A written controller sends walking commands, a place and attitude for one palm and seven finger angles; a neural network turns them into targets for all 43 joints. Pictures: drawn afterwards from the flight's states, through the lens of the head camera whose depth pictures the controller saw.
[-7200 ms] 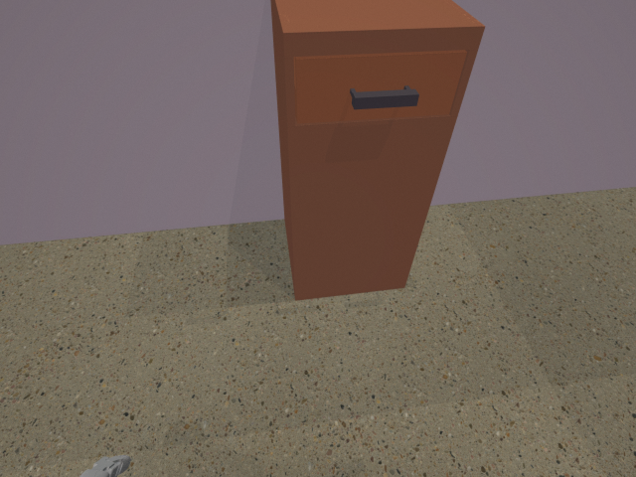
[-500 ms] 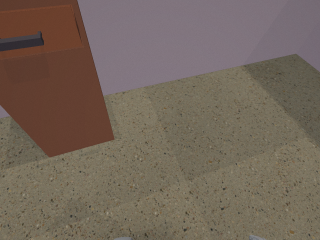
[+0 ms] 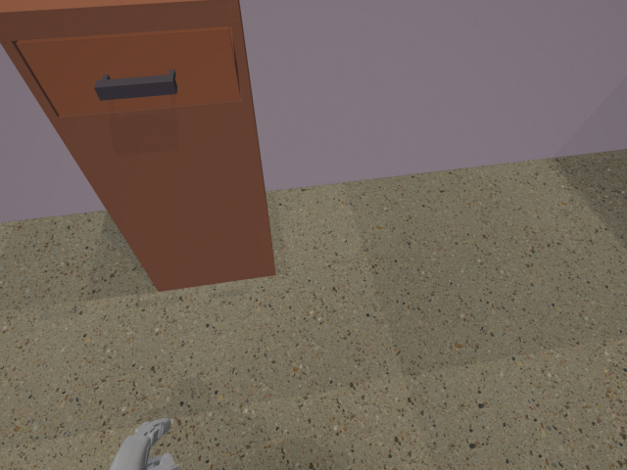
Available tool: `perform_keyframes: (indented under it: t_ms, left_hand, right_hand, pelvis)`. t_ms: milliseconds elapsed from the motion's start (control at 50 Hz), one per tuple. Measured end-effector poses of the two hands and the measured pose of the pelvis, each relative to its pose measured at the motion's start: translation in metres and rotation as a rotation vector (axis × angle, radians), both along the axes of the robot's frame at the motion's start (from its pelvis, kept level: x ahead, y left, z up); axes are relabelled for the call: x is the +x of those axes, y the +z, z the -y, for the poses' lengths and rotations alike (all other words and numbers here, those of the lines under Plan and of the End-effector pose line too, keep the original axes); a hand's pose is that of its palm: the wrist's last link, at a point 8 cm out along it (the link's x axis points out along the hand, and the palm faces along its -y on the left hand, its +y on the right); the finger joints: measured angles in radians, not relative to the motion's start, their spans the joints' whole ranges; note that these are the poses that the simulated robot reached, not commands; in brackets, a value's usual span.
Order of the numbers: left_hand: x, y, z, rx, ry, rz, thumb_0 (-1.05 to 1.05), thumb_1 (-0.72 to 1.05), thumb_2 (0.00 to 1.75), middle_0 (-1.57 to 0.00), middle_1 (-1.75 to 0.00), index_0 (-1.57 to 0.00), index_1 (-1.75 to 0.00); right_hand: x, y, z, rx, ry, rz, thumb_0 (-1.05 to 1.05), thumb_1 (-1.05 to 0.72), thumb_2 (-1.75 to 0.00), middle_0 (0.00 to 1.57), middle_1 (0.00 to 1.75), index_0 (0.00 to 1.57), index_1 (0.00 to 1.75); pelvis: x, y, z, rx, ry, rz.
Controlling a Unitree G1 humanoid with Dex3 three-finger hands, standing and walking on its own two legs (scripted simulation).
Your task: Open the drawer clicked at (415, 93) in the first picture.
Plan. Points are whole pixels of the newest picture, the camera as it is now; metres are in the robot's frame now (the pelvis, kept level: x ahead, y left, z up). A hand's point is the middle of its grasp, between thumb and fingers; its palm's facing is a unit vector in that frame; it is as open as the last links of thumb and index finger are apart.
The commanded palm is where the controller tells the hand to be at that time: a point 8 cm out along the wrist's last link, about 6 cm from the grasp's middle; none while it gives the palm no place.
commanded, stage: turn to face it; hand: left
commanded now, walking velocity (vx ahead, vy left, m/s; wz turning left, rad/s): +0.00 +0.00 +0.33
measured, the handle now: (138, 81) +0.79 +0.37 +0.06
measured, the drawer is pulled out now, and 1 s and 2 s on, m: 0.00 0.00 0.00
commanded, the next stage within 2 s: take the last steps up to it in 0.18 s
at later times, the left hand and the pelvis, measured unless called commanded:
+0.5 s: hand out of the picture -0.07 +0.20 -0.18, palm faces +0.29 -0.94 -0.20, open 7.4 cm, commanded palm none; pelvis -0.01 +0.02 -0.01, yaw +12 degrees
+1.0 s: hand (148, 446) +0.18 +0.26 -0.18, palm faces +0.15 -0.98 -0.14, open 7.4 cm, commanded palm none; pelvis +0.12 +0.07 -0.01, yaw +11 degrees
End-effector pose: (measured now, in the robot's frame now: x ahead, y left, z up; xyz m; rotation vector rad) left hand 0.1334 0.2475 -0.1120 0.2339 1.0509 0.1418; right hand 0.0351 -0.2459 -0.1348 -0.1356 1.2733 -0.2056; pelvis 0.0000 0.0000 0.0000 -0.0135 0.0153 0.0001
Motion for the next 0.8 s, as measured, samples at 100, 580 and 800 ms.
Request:
perform_keyframes:
  t_ms: [100, 580, 800]
  left_hand:
    - [-0.026, 0.004, 0.02, 0.025, 0.034, 0.014, 0.0, 0.91, 0.9, -0.2, -0.3, -0.2, -0.3]
    - [-0.246, -0.046, -0.015, -0.138, 0.374, -0.433, 0.0, 0.91, 0.9, -0.2, -0.3, -0.19, -0.3]
    - [-0.135, -0.038, -0.059, -0.148, 0.318, -0.283, 0.0, 0.91, 0.9, -0.2, -0.29, -0.19, -0.3]
  right_hand:
    - [-0.007, -0.017, 0.021, 0.027, 0.018, -0.034, 0.0, -0.9, -0.89, 0.2, 0.3, 0.2, 0.29]
    - [0.094, 0.018, -0.067, -0.043, 0.319, 0.129, 0.0, -0.91, -0.9, 0.2, 0.3, 0.2, 0.29]
    - [0.033, 0.015, -0.09, -0.05, 0.204, -0.092, -0.01, -0.93, -0.89, 0.2, 0.3, 0.2, 0.29]
  pelvis:
    - [-0.006, -0.005, 0.019, 0.02, 0.05, 0.014]
    - [0.0, -0.005, -0.041, -0.006, 0.183, 0.033]
    - [0.047, 0.007, -0.074, -0.015, 0.195, 0.053]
